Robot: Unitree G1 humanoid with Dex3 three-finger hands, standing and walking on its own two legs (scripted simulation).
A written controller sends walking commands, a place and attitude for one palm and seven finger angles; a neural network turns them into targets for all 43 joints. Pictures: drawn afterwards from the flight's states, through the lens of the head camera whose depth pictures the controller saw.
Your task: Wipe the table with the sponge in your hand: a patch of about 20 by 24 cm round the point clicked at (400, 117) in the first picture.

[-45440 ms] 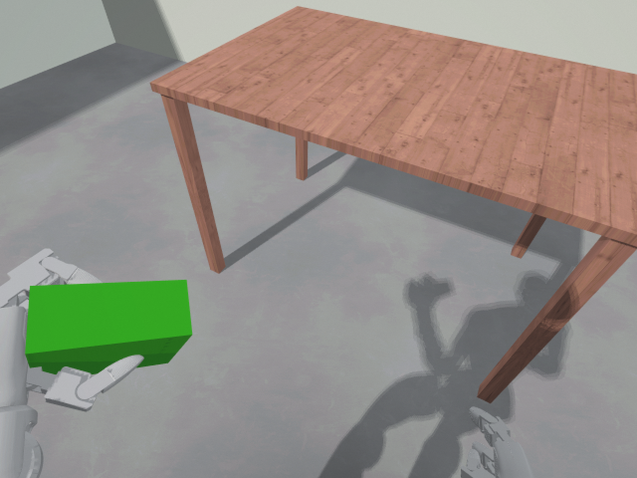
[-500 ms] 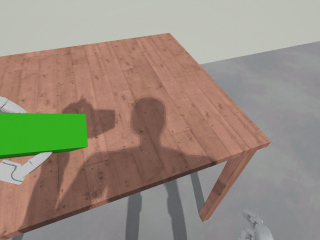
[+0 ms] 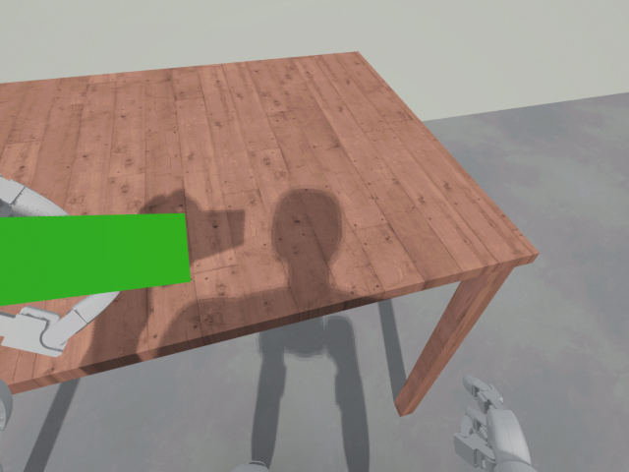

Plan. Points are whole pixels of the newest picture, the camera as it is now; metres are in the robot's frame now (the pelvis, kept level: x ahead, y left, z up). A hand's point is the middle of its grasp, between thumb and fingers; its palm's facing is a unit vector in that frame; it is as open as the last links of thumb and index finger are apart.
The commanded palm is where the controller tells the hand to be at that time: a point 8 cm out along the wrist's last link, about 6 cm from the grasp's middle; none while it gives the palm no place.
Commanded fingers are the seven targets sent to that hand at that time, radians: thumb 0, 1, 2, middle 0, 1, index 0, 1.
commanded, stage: step back with the hand held close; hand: left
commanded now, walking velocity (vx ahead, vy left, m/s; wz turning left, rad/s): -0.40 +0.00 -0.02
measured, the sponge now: (119, 256) +0.24 +0.19 +0.22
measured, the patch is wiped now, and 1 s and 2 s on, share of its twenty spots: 1.00 1.00 1.00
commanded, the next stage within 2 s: stop stepping back and stand still in 0.68 s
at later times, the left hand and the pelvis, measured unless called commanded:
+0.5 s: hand out of the picture +0.14 +0.22 +0.26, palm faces +0.52 -0.79 -0.32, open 9.6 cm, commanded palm +0.08 +0.26 +0.26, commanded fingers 0.00 0.10 1.30 -1.20 -1.60 -1.20 -1.60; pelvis -0.07 -0.02 -0.02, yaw +1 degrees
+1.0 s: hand out of the picture +0.00 +0.19 +0.25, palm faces +0.47 -0.77 -0.42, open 9.6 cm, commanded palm -0.05 +0.24 +0.26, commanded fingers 0.00 0.10 1.30 -1.20 -1.60 -1.20 -1.60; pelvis -0.21 -0.04 +0.00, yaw -1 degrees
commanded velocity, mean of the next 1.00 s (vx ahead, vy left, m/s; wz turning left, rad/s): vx -0.22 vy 0.00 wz -0.03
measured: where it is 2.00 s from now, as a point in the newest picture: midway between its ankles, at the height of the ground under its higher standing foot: outside the picture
